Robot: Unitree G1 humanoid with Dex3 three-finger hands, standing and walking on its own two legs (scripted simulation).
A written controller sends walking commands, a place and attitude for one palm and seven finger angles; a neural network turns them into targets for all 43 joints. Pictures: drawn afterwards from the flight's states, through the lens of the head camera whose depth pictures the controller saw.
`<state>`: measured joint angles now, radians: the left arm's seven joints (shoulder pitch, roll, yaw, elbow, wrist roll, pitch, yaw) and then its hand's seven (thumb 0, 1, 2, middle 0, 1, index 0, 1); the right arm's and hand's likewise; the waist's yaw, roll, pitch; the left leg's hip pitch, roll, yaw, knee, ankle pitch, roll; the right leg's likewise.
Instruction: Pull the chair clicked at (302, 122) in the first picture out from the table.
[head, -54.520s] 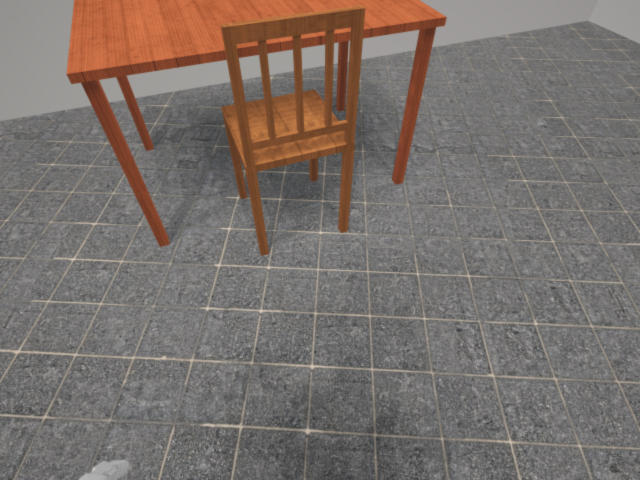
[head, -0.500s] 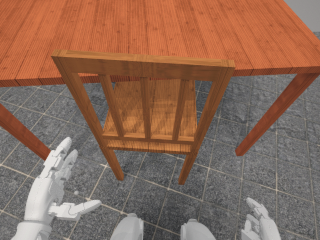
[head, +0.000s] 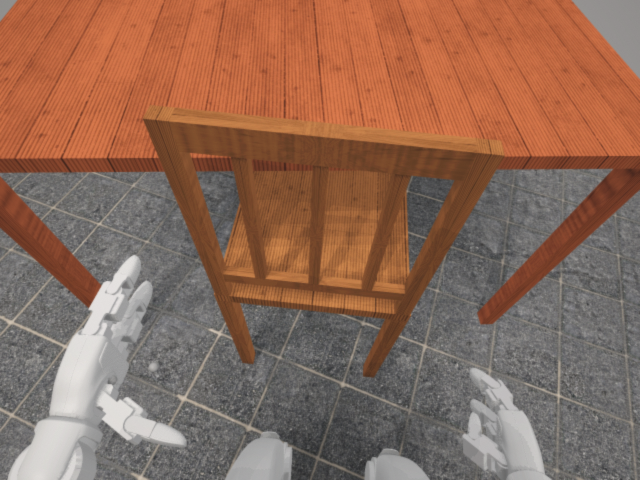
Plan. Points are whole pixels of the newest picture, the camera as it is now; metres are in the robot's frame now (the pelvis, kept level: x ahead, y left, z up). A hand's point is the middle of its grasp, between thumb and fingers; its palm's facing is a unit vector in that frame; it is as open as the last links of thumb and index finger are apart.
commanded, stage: raise the hand toward the chair's back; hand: left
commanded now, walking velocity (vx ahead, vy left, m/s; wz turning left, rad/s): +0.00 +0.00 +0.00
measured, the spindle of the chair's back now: (316, 232) +0.45 +0.04 +0.00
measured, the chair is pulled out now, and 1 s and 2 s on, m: -0.08 -0.08 -0.08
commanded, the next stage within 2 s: aim the fingers beside a spindle in 0.64 s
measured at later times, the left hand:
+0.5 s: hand (155, 350) +0.25 +0.20 +0.04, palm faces -0.04 -1.00 -0.05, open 16.9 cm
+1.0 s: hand (182, 348) +0.26 +0.17 +0.03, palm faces -0.06 -1.00 -0.04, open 17.0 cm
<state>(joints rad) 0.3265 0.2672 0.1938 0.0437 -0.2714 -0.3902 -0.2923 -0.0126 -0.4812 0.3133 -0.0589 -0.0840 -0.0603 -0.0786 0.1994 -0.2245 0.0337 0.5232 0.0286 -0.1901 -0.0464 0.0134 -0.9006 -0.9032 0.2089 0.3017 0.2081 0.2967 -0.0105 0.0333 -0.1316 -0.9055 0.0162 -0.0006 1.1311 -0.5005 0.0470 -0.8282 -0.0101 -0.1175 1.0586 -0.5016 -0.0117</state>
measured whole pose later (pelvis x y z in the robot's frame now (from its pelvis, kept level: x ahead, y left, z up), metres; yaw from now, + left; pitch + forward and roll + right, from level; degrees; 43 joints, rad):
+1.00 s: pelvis +0.00 -0.01 +0.00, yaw +0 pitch +17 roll -3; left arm 0.25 0.26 0.19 0.13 -0.28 -0.41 -0.31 -0.02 -0.50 0.30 -0.06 -0.08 -0.06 -0.08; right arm 0.21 -0.25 0.01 0.56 0.03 -0.19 -0.04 0.01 -0.90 -0.90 0.21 0.30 0.21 0.30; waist -0.03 0.04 -0.14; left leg -0.92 0.03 0.00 1.13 -0.50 0.03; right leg -0.85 0.00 -0.12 1.07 -0.51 -0.03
